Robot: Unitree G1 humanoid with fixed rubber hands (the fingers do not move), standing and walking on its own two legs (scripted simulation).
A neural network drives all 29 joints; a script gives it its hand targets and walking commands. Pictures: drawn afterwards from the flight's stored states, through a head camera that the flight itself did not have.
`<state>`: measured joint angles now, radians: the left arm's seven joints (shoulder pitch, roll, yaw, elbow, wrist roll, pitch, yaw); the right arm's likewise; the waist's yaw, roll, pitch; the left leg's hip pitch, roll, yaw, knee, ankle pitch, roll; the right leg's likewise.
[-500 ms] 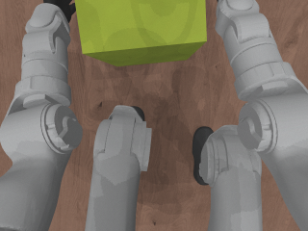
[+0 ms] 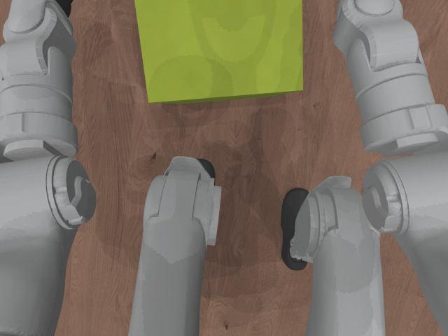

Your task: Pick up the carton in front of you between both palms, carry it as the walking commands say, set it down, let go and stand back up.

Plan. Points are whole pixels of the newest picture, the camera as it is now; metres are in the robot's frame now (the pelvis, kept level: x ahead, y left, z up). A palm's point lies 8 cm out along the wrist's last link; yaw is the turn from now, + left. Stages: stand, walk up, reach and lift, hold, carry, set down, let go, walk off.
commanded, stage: set down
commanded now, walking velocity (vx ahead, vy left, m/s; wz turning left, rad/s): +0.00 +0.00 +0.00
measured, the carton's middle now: (221, 39) +0.52 +0.12 -0.27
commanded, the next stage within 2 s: let go in 0.82 s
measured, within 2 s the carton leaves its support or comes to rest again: neither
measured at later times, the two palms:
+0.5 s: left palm out of the picture +0.50 +0.34 +0.02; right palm out of the picture +0.58 -0.04 +0.02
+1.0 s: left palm out of the picture +0.49 +0.33 +0.15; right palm out of the picture +0.55 -0.06 +0.15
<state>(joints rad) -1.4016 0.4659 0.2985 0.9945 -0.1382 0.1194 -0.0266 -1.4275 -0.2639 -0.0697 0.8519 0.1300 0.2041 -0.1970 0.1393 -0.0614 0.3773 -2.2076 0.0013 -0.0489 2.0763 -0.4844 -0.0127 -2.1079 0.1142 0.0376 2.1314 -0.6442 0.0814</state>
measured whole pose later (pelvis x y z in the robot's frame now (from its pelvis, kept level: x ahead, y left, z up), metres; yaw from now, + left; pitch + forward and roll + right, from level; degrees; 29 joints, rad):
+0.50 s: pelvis +0.02 +0.01 +0.12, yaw +1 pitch +45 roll -4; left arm -1.22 0.40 0.37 0.85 -0.04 0.22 -0.05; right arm -1.27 -0.20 -0.20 0.79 0.02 0.27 -0.16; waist 0.12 -0.06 0.05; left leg -2.02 -0.02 -0.06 1.64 -0.42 -0.01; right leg -1.91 0.09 0.04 1.67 -0.56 0.07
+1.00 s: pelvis +0.05 +0.02 +0.25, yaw +2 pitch +43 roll -3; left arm -0.99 0.33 0.38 0.82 0.09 0.17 -0.13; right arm -1.00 -0.10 -0.27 0.72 -0.12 0.23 -0.13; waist 0.09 -0.05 -0.03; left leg -1.56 -0.02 -0.06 1.09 -0.28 0.01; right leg -1.47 0.06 0.07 1.10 -0.39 0.06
